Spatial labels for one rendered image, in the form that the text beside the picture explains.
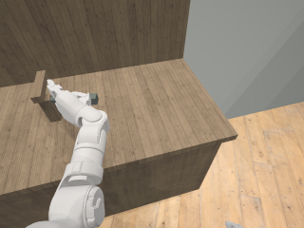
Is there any left robot upper arm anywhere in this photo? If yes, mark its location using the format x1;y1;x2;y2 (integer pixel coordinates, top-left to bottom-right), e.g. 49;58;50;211
26;184;105;228

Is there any left robot hand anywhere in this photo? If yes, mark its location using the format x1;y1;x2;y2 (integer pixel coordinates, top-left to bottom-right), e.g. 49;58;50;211
47;79;91;126

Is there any tap lever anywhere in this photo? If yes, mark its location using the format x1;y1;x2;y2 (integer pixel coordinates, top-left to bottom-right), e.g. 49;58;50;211
50;93;99;105

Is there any left robot forearm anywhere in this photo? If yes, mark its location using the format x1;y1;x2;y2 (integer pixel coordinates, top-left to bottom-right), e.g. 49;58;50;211
48;105;110;220

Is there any counter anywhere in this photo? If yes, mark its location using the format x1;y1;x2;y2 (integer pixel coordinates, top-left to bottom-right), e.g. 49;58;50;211
0;0;238;228

